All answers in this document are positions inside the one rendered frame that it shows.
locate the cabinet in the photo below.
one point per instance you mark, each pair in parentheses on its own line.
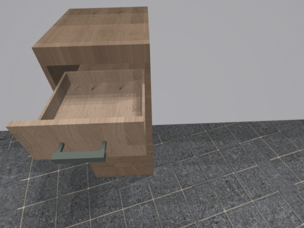
(92,39)

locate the handle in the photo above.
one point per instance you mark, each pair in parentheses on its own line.
(60,157)

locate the drawer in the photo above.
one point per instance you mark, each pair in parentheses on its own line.
(85,109)

